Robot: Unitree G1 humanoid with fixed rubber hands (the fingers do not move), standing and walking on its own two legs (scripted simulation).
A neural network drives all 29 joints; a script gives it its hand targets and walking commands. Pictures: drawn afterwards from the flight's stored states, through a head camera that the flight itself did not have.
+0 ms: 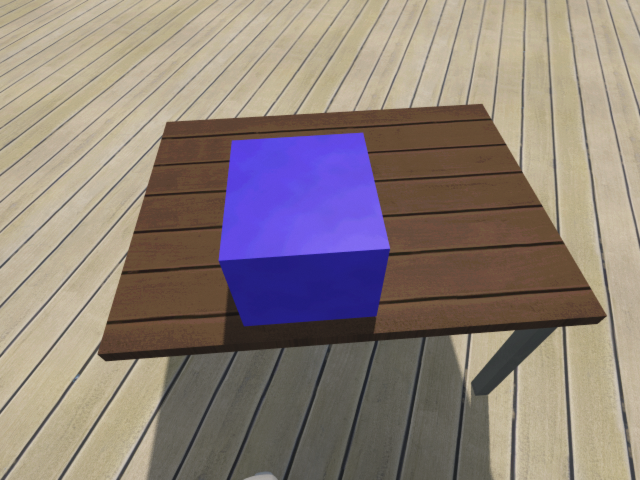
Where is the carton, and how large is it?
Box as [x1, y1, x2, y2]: [219, 133, 389, 325]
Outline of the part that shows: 362,133 232,141 219,252 219,262 244,325 376,315 389,246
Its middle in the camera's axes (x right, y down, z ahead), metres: -0.03 -0.01 +0.72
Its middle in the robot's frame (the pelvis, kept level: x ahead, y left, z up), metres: +0.55 +0.04 -0.09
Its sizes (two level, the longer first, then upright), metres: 0.273 0.245 0.209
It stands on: a table, 0.56 m high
